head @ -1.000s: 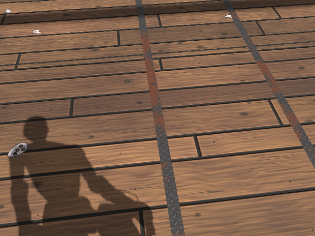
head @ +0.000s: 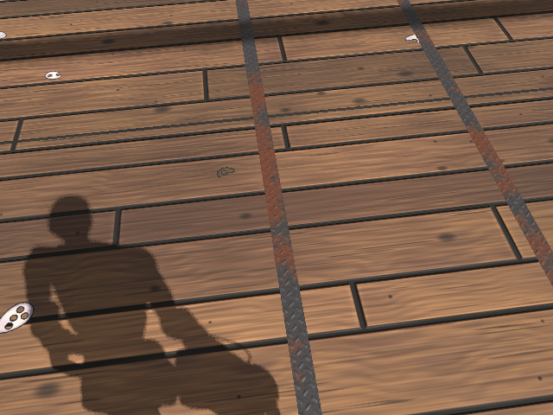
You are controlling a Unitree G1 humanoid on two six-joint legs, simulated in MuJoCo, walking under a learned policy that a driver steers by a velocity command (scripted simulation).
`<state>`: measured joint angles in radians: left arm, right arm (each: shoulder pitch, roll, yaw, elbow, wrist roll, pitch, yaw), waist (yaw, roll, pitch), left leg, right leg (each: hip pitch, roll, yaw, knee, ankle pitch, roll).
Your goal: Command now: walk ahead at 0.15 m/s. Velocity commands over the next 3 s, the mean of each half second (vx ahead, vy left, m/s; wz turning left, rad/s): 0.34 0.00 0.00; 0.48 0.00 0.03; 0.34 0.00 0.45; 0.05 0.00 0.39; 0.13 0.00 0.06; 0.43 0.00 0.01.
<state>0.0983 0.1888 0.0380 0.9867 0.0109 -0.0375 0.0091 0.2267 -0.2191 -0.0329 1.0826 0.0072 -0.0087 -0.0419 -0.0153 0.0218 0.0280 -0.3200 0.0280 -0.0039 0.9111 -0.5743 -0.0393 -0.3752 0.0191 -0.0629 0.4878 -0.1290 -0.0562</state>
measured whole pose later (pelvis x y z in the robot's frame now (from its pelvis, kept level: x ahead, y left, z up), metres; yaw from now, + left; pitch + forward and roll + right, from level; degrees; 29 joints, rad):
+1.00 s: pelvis +0.40 -0.06 +0.01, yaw +1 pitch +2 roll -2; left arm 0.36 0.22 0.05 1.05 0.00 -0.10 0.00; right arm 0.07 -0.24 -0.08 0.90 0.02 -0.08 0.01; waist 0.06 0.04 0.00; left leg -0.71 0.13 -0.01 0.69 0.08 0.04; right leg 0.02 0.06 -0.10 0.19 -0.24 -0.05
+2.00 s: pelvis +0.73 +0.00 +0.00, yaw +28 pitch +1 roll +0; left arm 0.17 0.26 0.05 0.81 0.00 0.00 0.02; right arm 0.18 -0.28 -0.05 0.72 0.00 0.04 -0.02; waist 0.03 0.01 0.03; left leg -0.28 0.01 -0.03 0.55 -0.28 -0.02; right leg -0.34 -0.02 -0.01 0.49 -0.18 0.01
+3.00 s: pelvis +1.01 +0.15 -0.02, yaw +27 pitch +2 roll +0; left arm 0.45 0.28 0.04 0.97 -0.01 -0.05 0.01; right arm -0.01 -0.24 -0.04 0.65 0.01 -0.10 0.04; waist 0.08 0.00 0.05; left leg -0.52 -0.01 0.06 0.55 -0.04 0.08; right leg 0.06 -0.02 -0.01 0.57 -0.49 -0.02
